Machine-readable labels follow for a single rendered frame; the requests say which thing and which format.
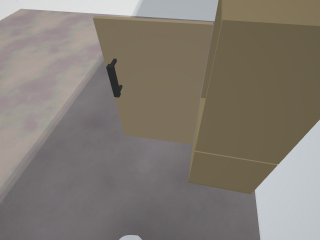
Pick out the handle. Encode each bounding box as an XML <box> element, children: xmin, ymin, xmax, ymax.
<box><xmin>106</xmin><ymin>58</ymin><xmax>123</xmax><ymax>98</ymax></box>

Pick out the cupboard door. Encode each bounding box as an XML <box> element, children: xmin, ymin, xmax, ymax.
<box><xmin>93</xmin><ymin>15</ymin><xmax>213</xmax><ymax>144</ymax></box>

